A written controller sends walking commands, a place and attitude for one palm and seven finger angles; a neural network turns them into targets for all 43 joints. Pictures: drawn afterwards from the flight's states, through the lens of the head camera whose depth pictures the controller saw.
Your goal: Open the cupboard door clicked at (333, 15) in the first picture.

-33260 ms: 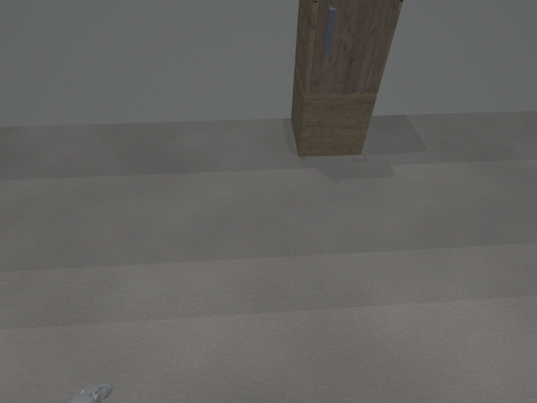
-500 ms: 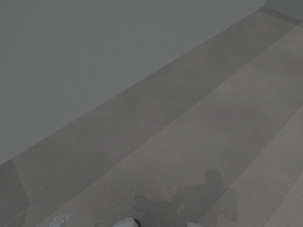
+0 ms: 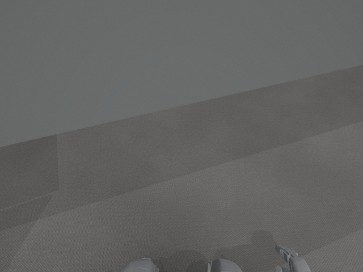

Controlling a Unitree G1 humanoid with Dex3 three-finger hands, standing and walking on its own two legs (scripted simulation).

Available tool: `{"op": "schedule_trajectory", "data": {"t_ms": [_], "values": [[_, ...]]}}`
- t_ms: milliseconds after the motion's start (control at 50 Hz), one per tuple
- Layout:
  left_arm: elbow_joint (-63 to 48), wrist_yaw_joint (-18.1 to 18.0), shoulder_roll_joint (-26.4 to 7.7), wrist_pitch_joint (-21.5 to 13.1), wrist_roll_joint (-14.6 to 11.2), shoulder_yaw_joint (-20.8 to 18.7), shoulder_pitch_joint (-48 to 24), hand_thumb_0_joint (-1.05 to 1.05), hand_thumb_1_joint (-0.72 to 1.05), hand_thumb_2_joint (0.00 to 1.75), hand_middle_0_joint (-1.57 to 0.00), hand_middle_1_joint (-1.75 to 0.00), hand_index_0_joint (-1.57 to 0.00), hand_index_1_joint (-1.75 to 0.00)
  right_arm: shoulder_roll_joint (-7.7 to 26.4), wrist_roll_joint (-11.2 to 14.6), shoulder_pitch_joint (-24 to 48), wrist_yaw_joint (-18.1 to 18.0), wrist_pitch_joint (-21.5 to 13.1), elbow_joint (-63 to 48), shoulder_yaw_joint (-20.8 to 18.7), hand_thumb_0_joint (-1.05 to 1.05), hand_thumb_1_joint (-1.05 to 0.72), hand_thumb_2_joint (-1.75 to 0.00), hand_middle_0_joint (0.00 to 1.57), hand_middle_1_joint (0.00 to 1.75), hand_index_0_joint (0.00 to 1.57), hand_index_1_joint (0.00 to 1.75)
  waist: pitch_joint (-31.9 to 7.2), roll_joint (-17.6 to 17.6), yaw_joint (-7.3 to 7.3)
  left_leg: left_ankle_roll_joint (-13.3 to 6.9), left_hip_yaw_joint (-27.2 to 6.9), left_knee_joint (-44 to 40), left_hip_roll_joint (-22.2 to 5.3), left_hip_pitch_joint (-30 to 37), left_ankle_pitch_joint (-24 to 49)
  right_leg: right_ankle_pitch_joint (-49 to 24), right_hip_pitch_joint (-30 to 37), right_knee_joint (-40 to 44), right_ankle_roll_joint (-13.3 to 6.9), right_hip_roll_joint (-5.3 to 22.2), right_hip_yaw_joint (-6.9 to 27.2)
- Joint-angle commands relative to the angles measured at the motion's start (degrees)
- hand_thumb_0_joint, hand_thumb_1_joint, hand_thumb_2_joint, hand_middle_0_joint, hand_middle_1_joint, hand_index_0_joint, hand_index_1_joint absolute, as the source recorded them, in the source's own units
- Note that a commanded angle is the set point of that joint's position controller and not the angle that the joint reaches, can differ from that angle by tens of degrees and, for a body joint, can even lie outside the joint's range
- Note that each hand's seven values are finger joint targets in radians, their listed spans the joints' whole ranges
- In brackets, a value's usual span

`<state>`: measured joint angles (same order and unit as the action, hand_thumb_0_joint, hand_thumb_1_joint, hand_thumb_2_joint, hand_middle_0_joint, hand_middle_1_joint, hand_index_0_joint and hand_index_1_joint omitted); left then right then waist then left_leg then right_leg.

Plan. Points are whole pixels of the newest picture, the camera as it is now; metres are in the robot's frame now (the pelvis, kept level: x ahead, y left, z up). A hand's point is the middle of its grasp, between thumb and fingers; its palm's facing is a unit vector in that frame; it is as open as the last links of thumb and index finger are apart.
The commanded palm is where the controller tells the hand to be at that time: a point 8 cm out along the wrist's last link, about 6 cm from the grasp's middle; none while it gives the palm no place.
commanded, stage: turn to face it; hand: left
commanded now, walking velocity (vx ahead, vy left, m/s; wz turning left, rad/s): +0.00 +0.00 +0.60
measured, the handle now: out of the picture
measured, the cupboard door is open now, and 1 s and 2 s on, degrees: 54 54 54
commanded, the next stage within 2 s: take the last steps up to it in 1.98 s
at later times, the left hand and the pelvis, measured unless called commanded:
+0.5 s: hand out of the picture +0.04 +0.13 -0.14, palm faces +0.29 -0.92 -0.26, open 7.3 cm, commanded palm none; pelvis +0.02 -0.07 +0.02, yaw +18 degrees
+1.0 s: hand out of the picture +0.01 +0.14 -0.14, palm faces +0.55 -0.77 -0.33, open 7.3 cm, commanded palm none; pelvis +0.04 -0.11 +0.00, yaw +35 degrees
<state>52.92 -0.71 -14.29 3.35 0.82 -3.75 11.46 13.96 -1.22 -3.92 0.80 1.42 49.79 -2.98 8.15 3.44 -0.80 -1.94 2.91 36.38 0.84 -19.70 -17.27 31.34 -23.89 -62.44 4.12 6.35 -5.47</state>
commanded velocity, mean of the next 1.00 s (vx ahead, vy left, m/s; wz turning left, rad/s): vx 0.00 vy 0.00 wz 0.60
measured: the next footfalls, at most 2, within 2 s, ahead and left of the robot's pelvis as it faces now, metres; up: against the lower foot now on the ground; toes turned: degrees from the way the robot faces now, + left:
right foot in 0.26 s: +0.06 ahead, -0.17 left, +0.00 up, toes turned +6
left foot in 0.62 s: +0.03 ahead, +0.07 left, +0.00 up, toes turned +28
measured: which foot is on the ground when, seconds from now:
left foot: down 0.00-0.26, up 0.28-0.60, down 0.62-0.96, up 0.98-1.00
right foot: up 0.00-0.24, down 0.26-0.62, up 0.64-0.94, down 0.96-1.00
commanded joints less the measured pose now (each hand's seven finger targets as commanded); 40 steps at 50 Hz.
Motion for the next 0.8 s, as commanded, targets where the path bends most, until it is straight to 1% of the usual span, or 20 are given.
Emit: {"op": "schedule_trajectory", "data": {"t_ms": [0,60,140,200,220,240,260,280,340,420,480,520,560,580,600,620,640,680,720,780], "values": [[-5.87,0.26,-5.61,-1.07,0.29,-1.71,-1.51,0.00,0.90,0.90,-0.20,-0.30,-0.20,-0.30,11.66,-0.10,-3.04,-1.80,-0.26,-2.87,-2.91,0.00,-0.90,-0.90,0.20,0.30,0.20,0.30,-10.27,-14.31,1.66,-7.25,-16.41,-16.25,-14.44,7.70,19.18,-6.27,-6.20,-3.47,0.59,-0.18,5.83],[-5.97,0.63,-4.93,-1.02,0.25,-1.66,-1.66,0.00,0.90,0.90,-0.20,-0.30,-0.20,-0.30,12.27,-0.25,-2.68,-1.46,-0.27,-3.26,-3.18,0.00,-0.90,-0.90,0.20,0.30,0.20,0.30,-10.31,-11.56,1.25,-6.64,-16.93,-17.60,-12.99,5.13,10.13,-7.27,-3.10,3.68,0.45,-1.64,4.79],[-7.05,0.58,-4.38,-1.57,0.09,-1.33,-2.14,0.00,0.90,0.90,-0.20,-0.30,-0.20,-0.30,12.70,-0.53,-2.47,-1.08,0.28,-3.37,-3.88,0.00,-0.90,-0.90,0.20,0.30,0.20,0.30,-10.39,-13.46,1.39,-6.26,-19.51,-15.59,-11.94,2.58,8.34,-6.33,3.51,17.38,0.12,-4.44,2.98],[-5.90,0.30,-5.72,-2.60,-0.04,-1.98,3.57,0.00,0.90,0.90,-0.20,-0.30,-0.20,-0.30,11.59,0.16,-0.58,-1.01,0.65,-4.25,-4.07,0.00,-0.90,-0.90,0.20,0.30,0.20,0.30,-11.71,-9.78,-1.72,-2.97,-18.46,-8.88,-8.10,-5.14,7.10,-16.05,17.31,34.06,-0.43,-5.05,2.40],[-5.84,-0.17,-9.96,-3.35,0.68,-2.79,6.24,0.00,0.90,0.90,-0.20,-0.30,-0.20,-0.30,8.28,0.77,-0.48,-0.72,0.62,-5.03,-3.71,0.00,-0.90,-0.90,0.20,0.30,0.20,0.30,-12.67,0.90,-3.22,0.62,-13.13,0.69,-2.37,-12.30,-0.91,-13.38,23.89,44.04,-3.04,4.68,12.57],[-6.29,-0.64,-14.90,-3.52,1.23,-3.55,6.09,0.00,0.90,0.90,-0.20,-0.30,-0.20,-0.30,4.65,0.77,0.23,-0.51,0.42,-6.51,-3.09,0.00,-0.90,-0.90,0.20,0.30,0.20,0.30,-11.45,17.17,-3.86,4.55,-4.01,17.62,4.22,-18.52,-17.49,-18.94,22.64,48.76,-9.78,20.59,28.67],[-6.68,-0.93,-13.82,-3.50,0.61,-2.73,5.00,0.00,0.90,0.90,-0.20,-0.30,-0.20,-0.30,7.38,0.26,0.35,-0.37,0.58,-6.22,-3.30,0.00,-0.90,-0.90,0.20,0.30,0.20,0.30,-10.99,12.56,-2.97,3.82,-7.30,29.13,0.29,-16.42,-18.66,-24.99,16.25,47.30,-12.95,22.67,26.44],[-7.36,-1.26,-9.77,-3.73,0.52,-1.87,0.53,0.00,0.90,0.90,-0.20,-0.30,-0.20,-0.30,7.38,0.16,-1.39,-0.32,1.02,-4.59,-3.47,0.00,-0.90,-0.90,0.20,0.30,0.20,0.30,-9.27,10.55,0.05,3.80,-8.84,33.73,-1.70,-16.42,-14.11,-26.81,14.30,46.06,-12.47,18.51,20.36],[-8.03,-1.16,-7.06,-3.59,0.24,-1.03,-1.90,0.00,0.90,0.90,-0.20,-0.30,-0.20,-0.30,5.02,0.34,-2.01,0.54,1.70,-2.62,-2.58,0.00,-0.90,-0.90,0.20,0.30,0.20,0.30,-9.15,9.89,1.36,5.77,-3.19,31.10,-2.50,-15.22,-9.03,-45.25,18.42,40.37,-10.26,11.54,6.09],[-6.02,-1.24,-8.45,-3.85,0.54,-1.67,3.74,0.00,0.90,0.90,-0.20,-0.30,-0.20,-0.30,3.10,0.69,1.93,1.01,1.46,-2.96,-1.54,0.00,-0.90,-0.90,0.20,0.30,0.20,0.30,-10.10,7.98,-1.56,6.07,1.37,15.91,-1.65,-11.47,-8.32,-54.09,24.50,37.61,-9.63,11.97,2.26],[-5.12,-1.14,-10.04,-3.82,0.71,-2.36,5.45,0.00,0.90,0.90,-0.20,-0.30,-0.20,-0.30,2.58,0.74,2.42,1.00,1.02,-3.23,-1.07,0.00,-0.90,-0.90,0.20,0.30,0.20,0.30,-10.67,8.19,-2.33,5.14,3.20,7.64,-1.17,-7.88,-8.62,-56.71,25.49,35.24,-10.09,13.86,1.68],[-4.64,-0.94,-10.27,-3.78,0.76,-2.52,4.55,0.00,0.90,0.90,-0.20,-0.30,-0.20,-0.30,3.17,0.80,0.67,0.91,0.79,-2.92,-1.25,0.00,-0.90,-0.90,0.20,0.30,0.20,0.30,-11.00,9.09,-1.27,4.38,3.79,1.71,-0.74,-3.32,-6.15,-55.01,23.61,32.75,-9.04,14.17,0.10],[-5.06,-0.53,-10.14,-3.67,0.01,-2.72,2.90,0.00,0.90,0.90,-0.20,-0.30,-0.20,-0.30,5.24,0.38,-4.38,0.65,0.38,-1.78,-1.81,0.00,-0.90,-0.90,0.20,0.30,0.20,0.30,-12.57,5.81,2.13,3.06,3.65,-8.17,-0.16,7.36,4.04,-50.69,17.20,25.13,-5.80,12.80,-3.15],[-6.00,-0.26,-8.53,-3.51,-0.34,-2.38,2.07,0.00,0.90,0.90,-0.20,-0.30,-0.20,-0.30,9.26,0.01,-8.90,0.38,-0.08,-0.79,-2.94,0.00,-0.90,-0.90,0.20,0.30,0.20,0.30,-15.93,-3.79,4.74,-0.18,-4.66,-10.99,-6.87,18.50,17.06,-38.36,7.45,15.38,-2.74,9.87,-5.23],[-8.59,0.08,-4.00,-3.18,-0.66,-1.12,-0.73,0.00,0.90,0.90,-0.20,-0.30,-0.20,-0.30,15.73,-0.33,-13.82,-0.14,-0.26,-0.16,-4.77,0.00,-0.90,-0.90,0.20,0.30,0.20,0.30,-16.32,-21.15,7.61,-9.58,-27.51,-13.66,-23.62,24.72,39.93,4.67,-9.32,1.44,1.36,1.00,-4.86],[-9.74,-0.41,-5.19,-2.27,-0.11,-0.72,-4.63,0.00,0.90,0.90,-0.20,-0.30,-0.20,-0.30,16.04,0.14,-16.15,-0.66,0.30,1.14,-4.54,0.00,-0.90,-0.90,0.20,0.30,0.20,0.30,-15.63,-15.84,7.70,-13.01,-26.32,-12.59,-25.47,22.50,43.63,7.09,-11.04,-3.86,0.34,1.03,3.22],[-10.56,-0.45,-5.37,-2.20,-0.01,-1.03,-4.38,0.00,0.90,0.90,-0.20,-0.30,-0.20,-0.30,16.00,-0.23,-13.46,-0.84,0.30,0.06,-4.19,0.00,-0.90,-0.90,0.20,0.30,0.20,0.30,-13.20,-12.25,6.29,-13.32,-23.57,-13.98,-25.00,17.19,30.65,4.68,-10.31,-5.26,0.01,1.67,4.41],[-7.45,-0.19,-5.81,-1.48,0.28,-1.69,-4.26,0.00,0.90,0.90,-0.20,-0.30,-0.20,-0.30,12.48,-0.31,-6.40,-1.66,0.04,-2.04,-3.41,0.00,-0.90,-0.90,0.20,0.30,0.20,0.30,-10.46,-17.44,3.71,-9.26,-20.67,-16.49,-17.60,9.27,18.94,-2.16,-8.76,-4.98,0.26,1.04,6.05],[-6.46,0.43,-5.49,-1.12,0.40,-1.70,-2.01,0.00,0.90,0.90,-0.20,-0.30,-0.20,-0.30,11.53,-0.31,-3.47,-1.70,-0.23,-2.86,-2.90,0.00,-0.90,-0.90,0.20,0.30,0.20,0.30,-9.65,-13.96,1.67,-7.11,-17.82,-17.36,-14.67,6.44,13.24,-5.92,-6.24,-2.20,0.29,-0.01,5.69],[-6.52,0.54,-4.40,-1.30,0.11,-1.42,-2.28,0.00,0.90,0.90,-0.20,-0.30,-0.20,-0.30,12.25,-0.46,-4.02,-1.52,-0.29,-2.91,-3.29,0.00,-0.90,-0.90,0.20,0.30,0.20,0.30,-11.59,-10.48,1.77,-7.12,-17.99,-16.45,-13.63,6.49,12.31,-5.23,-2.27,6.96,0.12,-1.74,4.55]]}}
